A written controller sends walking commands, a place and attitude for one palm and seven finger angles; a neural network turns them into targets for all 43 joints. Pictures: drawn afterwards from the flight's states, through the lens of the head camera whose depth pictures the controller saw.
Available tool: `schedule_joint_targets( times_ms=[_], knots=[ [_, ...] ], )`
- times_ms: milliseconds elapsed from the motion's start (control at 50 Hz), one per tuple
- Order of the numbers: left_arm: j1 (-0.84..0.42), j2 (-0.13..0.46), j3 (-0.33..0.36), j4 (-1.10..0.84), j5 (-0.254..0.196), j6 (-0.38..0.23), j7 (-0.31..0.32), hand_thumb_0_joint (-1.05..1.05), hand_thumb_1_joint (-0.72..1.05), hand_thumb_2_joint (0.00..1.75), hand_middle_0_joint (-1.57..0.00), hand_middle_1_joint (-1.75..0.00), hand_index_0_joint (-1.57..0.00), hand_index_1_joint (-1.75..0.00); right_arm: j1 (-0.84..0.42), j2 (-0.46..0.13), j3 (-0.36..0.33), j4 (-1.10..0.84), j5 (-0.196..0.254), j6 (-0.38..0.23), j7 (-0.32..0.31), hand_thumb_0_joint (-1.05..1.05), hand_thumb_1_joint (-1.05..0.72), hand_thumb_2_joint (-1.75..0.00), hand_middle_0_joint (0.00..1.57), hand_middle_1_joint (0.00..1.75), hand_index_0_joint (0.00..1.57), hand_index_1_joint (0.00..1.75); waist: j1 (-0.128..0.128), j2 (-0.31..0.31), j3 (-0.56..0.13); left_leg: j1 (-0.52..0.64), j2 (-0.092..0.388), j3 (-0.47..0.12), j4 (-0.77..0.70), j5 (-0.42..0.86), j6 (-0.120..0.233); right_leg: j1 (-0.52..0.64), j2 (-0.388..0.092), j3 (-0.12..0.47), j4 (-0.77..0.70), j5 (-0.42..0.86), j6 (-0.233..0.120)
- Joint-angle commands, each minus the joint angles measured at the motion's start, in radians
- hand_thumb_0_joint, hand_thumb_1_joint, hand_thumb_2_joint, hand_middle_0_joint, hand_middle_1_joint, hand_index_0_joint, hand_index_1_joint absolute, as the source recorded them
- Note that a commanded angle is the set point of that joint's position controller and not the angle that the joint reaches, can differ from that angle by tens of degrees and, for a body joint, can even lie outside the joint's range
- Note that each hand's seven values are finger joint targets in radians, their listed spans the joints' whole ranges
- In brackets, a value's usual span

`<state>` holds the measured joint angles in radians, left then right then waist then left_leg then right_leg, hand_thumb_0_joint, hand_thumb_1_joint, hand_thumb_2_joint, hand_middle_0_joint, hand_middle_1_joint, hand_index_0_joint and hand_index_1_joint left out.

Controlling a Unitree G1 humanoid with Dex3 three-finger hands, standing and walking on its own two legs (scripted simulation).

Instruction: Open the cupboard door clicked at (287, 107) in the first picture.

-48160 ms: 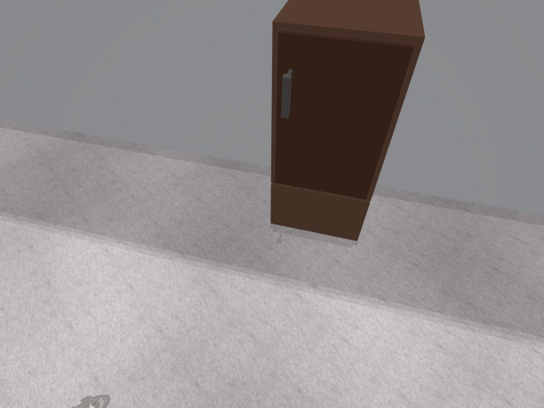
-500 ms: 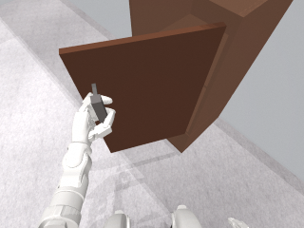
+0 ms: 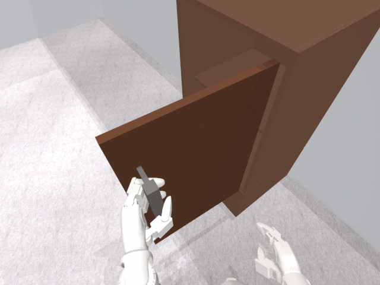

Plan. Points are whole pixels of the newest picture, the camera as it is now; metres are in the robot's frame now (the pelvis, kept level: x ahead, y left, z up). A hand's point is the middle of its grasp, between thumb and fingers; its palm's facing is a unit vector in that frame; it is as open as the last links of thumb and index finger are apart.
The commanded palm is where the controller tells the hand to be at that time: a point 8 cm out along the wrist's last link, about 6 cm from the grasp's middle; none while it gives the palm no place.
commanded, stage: pull the door open along its arc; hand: left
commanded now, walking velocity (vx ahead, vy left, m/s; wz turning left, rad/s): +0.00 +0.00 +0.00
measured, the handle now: (151, 193) +0.30 +0.10 +0.03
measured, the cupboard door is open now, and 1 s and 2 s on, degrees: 85 87 89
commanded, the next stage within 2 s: open thumb and fingers to let go in 0.18 s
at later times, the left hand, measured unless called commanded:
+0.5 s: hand (165, 220) +0.25 +0.06 +0.03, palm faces +0.34 -0.94 -0.05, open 7.1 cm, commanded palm +0.19 +0.09 +0.03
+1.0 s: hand (150, 230) +0.23 +0.09 +0.03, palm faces +0.24 -0.97 -0.03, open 14.5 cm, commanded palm +0.19 +0.10 +0.03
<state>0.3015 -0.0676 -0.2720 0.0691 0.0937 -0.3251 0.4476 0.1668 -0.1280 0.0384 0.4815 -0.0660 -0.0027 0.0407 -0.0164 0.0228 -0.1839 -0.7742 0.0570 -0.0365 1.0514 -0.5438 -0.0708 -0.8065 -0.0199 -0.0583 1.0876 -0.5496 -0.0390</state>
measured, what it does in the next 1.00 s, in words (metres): shifts its weight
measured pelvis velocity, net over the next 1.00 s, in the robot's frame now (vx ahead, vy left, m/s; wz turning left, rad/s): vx -0.04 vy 0.04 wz -0.02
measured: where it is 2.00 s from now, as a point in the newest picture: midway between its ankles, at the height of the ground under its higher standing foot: outside the picture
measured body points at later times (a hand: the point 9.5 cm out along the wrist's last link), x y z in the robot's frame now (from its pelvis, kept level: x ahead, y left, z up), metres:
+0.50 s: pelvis -0.01 -0.02 -0.01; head +0.06 -0.06 +0.43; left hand +0.22 +0.11 +0.03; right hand +0.17 -0.24 -0.12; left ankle -0.02 +0.18 -0.66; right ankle -0.01 -0.09 -0.66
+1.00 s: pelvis -0.04 +0.04 -0.02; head +0.00 +0.03 +0.43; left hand +0.21 +0.14 +0.03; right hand +0.14 -0.18 -0.10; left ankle -0.02 +0.18 -0.66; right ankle -0.01 -0.09 -0.66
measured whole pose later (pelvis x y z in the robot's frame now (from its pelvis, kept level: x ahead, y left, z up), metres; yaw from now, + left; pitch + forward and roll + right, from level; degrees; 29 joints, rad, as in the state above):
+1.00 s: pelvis -0.04 +0.04 -0.02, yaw -1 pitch +14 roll -1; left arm 0.21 -0.06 -0.32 0.10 0.13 -0.30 0.57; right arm 0.18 -0.17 0.01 0.53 -0.07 -0.10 0.02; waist -0.02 0.04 -0.17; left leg -0.89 -0.01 -0.10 1.18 -0.55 -0.04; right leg -0.89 -0.03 -0.03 1.15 -0.50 0.01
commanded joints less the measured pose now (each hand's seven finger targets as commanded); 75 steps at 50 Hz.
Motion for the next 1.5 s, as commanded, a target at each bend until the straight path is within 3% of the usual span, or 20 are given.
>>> schedule_joint_targets(
  times_ms=[0, 100, 200, 260, 360, 440, 600, 660, 700, 880, 1060, 1180, 1200, 1220, 1240, 1280, 1300, 1340, 1380, 1480],
  knots=[
    [0.227, -0.165, -0.008, -0.26, 0.003, -0.048, 0.048, 0.0, 0.9, 0.9, -0.4, -1.35, -0.4, -1.35, -0.044, -0.093, -0.044, -0.146, 0.005, -0.066, 0.001, 0.0, -0.9, -0.9, 0.2, 0.3, 0.2, 0.3, 0.034, -0.121, -0.203, 0.032, -0.088, 0.055, -0.068, 0.339, 0.05, 0.329, -0.012, 0.044, -0.181, 0.699, 0.042],
    [0.343, -0.212, -0.113, -0.367, 0.01, -0.052, 0.012, 0.0, 0.9, 0.9, -0.4, -1.35, -0.4, -1.35, -0.048, -0.092, -0.04, -0.158, 0.007, -0.099, 0.016, 0.0, -0.9, -0.9, 0.2, 0.3, 0.2, 0.3, 0.019, -0.107, -0.211, 0.022, -0.093, 0.039, -0.049, 0.333, 0.053, 0.347, -0.027, 0.057, -0.172, 0.79, 0.054],
    [0.193, -0.142, -0.034, -0.301, 0.025, -0.064, 0.044, 0.0, 0.9, 0.9, -0.4, -1.35, -0.4, -1.35, -0.046, -0.105, -0.047, -0.142, -0.004, -0.113, -0.001, 0.0, -0.9, -0.9, 0.2, 0.3, 0.2, 0.3, 0.004, -0.113, -0.157, -0.045, -0.1, 0.015, -0.012, 0.24, 0.052, 0.252, -0.035, 0.102, -0.186, 0.608, 0.056],
    [0.001, -0.095, 0.024, -0.263, 0.031, -0.082, 0.077, 0.0, 0.9, 0.9, -0.4, -1.35, -0.4, -1.35, -0.044, -0.113, -0.055, -0.114, -0.011, -0.12, -0.019, 0.0, -0.9, -0.9, 0.2, 0.3, 0.2, 0.3, -0.015, -0.137, -0.147, -0.08, -0.101, 0.007, 0.021, 0.196, 0.055, 0.198, -0.044, 0.134, -0.192, 0.503, 0.059],
    [0.035, -0.105, 0.049, -0.235, -0.006, -0.096, 0.073, 0.0, 0.55, 0.75, -0.38, -1.31, -0.38, -1.31, -0.03, -0.114, -0.07, -0.11, -0.005, -0.125, -0.033, 0.0, -0.9, -0.9, 0.2, 0.3, 0.2, 0.3, 0.012, -0.201, -0.249, -0.104, -0.104, 0.005, 0.02, 0.219, 0.05, 0.311, -0.064, 0.174, -0.189, 0.612, 0.072],
    [0.057, -0.112, 0.009, -0.265, 0.0, -0.086, 0.051, 0.0, 0.27, 0.63, -0.35, -1.28, -0.35, -1.28, -0.008, -0.118, -0.074, -0.116, 0.0, -0.121, -0.035, 0.0, -0.9, -0.9, 0.2, 0.3, 0.2, 0.3, 0.003, -0.197, -0.288, -0.091, -0.102, 0.012, 0.007, 0.256, 0.054, 0.362, -0.07, 0.165, -0.178, 0.722, 0.078],
    [-0.072, -0.111, -0.019, -0.238, 0.016, -0.105, 0.052, 0.0, -0.29, 0.39, -0.32, -1.22, -0.32, -1.22, -0.034, -0.132, -0.067, -0.102, -0.004, -0.137, -0.039, 0.0, -0.9, -0.9, 0.2, 0.3, 0.2, 0.3, -0.023, -0.159, -0.171, -0.08, -0.095, -0.001, 0.006, 0.163, 0.07, 0.174, -0.045, 0.122, -0.205, 0.335, 0.057],
    [-0.072, -0.116, -0.015, -0.221, 0.018, -0.104, 0.062, 0.0, -0.5, 0.3, -0.3, -1.2, -0.3, -1.2, -0.037, -0.131, -0.068, -0.109, -0.003, -0.14, -0.038, 0.0, -0.9, -0.9, 0.2, 0.3, 0.2, 0.3, -0.006, -0.156, -0.188, -0.077, -0.097, 0.003, 0.002, 0.167, 0.07, 0.173, -0.038, 0.112, -0.199, 0.298, 0.047],
    [-0.101, -0.122, -0.026, -0.247, 0.026, -0.1, 0.075, 0.0, -0.5, 0.3, -0.3, -1.2, -0.3, -1.2, -0.038, -0.13, -0.069, -0.113, -0.003, -0.141, -0.037, 0.0, -0.9, -0.9, 0.2, 0.3, 0.2, 0.3, 0.0, -0.11, -0.227, -0.051, -0.099, 0.012, -0.004, 0.185, 0.071, 0.171, -0.028, 0.09, -0.181, 0.297, 0.037],
    [-0.212, -0.224, -0.139, -0.214, 0.064, -0.054, 0.117, 0.0, -0.5, 0.3, -0.22, -0.75, -0.22, -0.75, -0.061, -0.133, -0.062, -0.112, 0.004, -0.157, -0.029, 0.0, -0.9, -0.9, 0.2, 0.3, 0.2, 0.3, -0.023, -0.072, -0.167, -0.011, -0.091, -0.004, -0.042, 0.137, 0.076, 0.065, 0.01, -0.003, -0.156, 0.142, 0.008],
    [-0.336, -0.299, -0.168, -0.171, 0.064, 0.025, 0.166, 0.0, -0.5, 0.3, -0.15, -0.3, -0.15, -0.3, -0.108, -0.131, -0.054, -0.104, 0.01, -0.147, -0.005, 0.0, -0.9, -0.9, 0.2, 0.3, 0.2, 0.3, -0.008, -0.01, -0.179, 0.021, -0.084, -0.03, -0.089, 0.116, 0.066, 0.029, 0.026, -0.051, -0.105, 0.114, -0.009],
    [-0.384, -0.343, -0.184, -0.149, 0.054, 0.065, 0.181, 0.0, -0.5, 0.3, -0.15, -0.3, -0.15, -0.3, -0.128, -0.128, -0.053, -0.099, 0.009, -0.139, 0.013, 0.0, -0.9, -0.9, 0.2, 0.3, 0.2, 0.3, 0.0, -0.021, -0.205, 0.036, -0.081, -0.045, -0.103, 0.118, 0.064, 0.031, 0.034, -0.062, -0.091, 0.116, -0.013],
    [-0.376, -0.169, -0.415, -0.209, 0.178, 0.013, -0.044, 0.0, -0.5, 0.3, -0.15, -0.3, -0.15, -0.3, 0.008, -0.179, -0.073, -0.089, 0.02, -0.135, 0.016, 0.0, -0.9, -0.9, 0.2, 0.3, 0.2, 0.3, -0.133, -0.061, -0.119, 0.057, -0.07, -0.038, -0.069, 0.144, 0.089, -0.015, 0.012, -0.016, -0.124, 0.171, -0.008],
    [-0.41, -0.109, -0.343, -0.277, 0.128, -0.037, -0.16, 0.0, -0.5, 0.3, -0.15, -0.3, -0.15, -0.3, 0.019, -0.172, -0.082, -0.121, 0.024, -0.128, 0.013, 0.0, -0.9, -0.9, 0.2, 0.3, 0.2, 0.3, -0.085, -0.026, -0.217, 0.07, -0.077, -0.031, -0.064, 0.18, 0.092, 0.039, 0.007, -0.003, -0.116, 0.219, -0.018],
    [-0.374, -0.077, -0.321, -0.269, 0.101, -0.067, -0.232, 0.0, -0.5, 0.3, -0.15, -0.3, -0.15, -0.3, 0.01, -0.169, -0.077, -0.135, 0.028, -0.128, 0.009, 0.0, -0.9, -0.9, 0.2, 0.3, 0.2, 0.3, -0.062, -0.023, -0.243, 0.072, -0.084, -0.021, -0.059, 0.195, 0.093, 0.078, 0.006, 0.002, -0.105, 0.249, -0.02],
    [-0.314, -0.053, -0.255, -0.255, 0.032, -0.074, -0.313, 0.0, -0.5, 0.3, -0.15, -0.3, -0.15, -0.3, -0.014, -0.163, -0.067, -0.18, 0.042, -0.122, -0.003, 0.0, -0.9, -0.9, 0.2, 0.3, 0.2, 0.3, -0.04, -0.044, -0.213, 0.043, -0.083, -0.023, -0.069, 0.145, 0.088, 0.067, 0.012, -0.006, -0.103, 0.184, -0.015],
    [-0.33, -0.084, -0.269, -0.279, 0.016, -0.077, -0.325, 0.0, -0.5, 0.3, -0.15, -0.3, -0.15, -0.3, -0.021, -0.16, -0.062, -0.202, 0.047, -0.125, -0.007, 0.0, -0.9, -0.9, 0.2, 0.3, 0.2, 0.3, -0.048, -0.053, -0.192, 0.04, -0.083, -0.028, -0.074, 0.113, 0.09, 0.049, 0.013, -0.009, -0.105, 0.146, -0.012],
    [-0.347, -0.126, -0.266, -0.275, -0.016, -0.075, -0.319, 0.0, -0.5, 0.3, -0.15, -0.3, -0.15, -0.3, -0.031, -0.157, -0.054, -0.221, 0.058, -0.135, -0.012, 0.0, -0.9, -0.9, 0.2, 0.3, 0.2, 0.3, -0.058, -0.052, -0.133, 0.02, -0.085, -0.044, -0.086, 0.043, 0.09, 0.006, 0.015, -0.019, -0.101, 0.078, -0.007],
    [-0.284, -0.12, -0.223, -0.268, -0.028, -0.065, -0.282, 0.0, -0.5, 0.3, -0.15, -0.3, -0.15, -0.3, -0.033, -0.159, -0.054, -0.232, 0.061, -0.131, -0.014, 0.0, -0.9, -0.9, 0.2, 0.3, 0.2, 0.3, -0.038, -0.057, -0.125, 0.011, -0.086, -0.051, -0.099, 0.018, 0.084, -0.004, 0.016, -0.026, -0.092, 0.059, -0.007],
    [-0.193, -0.069, -0.179, -0.306, 0.051, -0.047, -0.188, 0.0, -0.5, 0.3, -0.15, -0.3, -0.15, -0.3, -0.014, -0.153, -0.062, -0.252, 0.045, -0.109, -0.002, 0.0, -0.9, -0.9, 0.2, 0.3, 0.2, 0.3, -0.007, -0.062, -0.201, 0.009, -0.087, -0.033, -0.066, 0.122, 0.079, 0.021, 0.014, -0.015, -0.06, 0.132, -0.011]
  ],
)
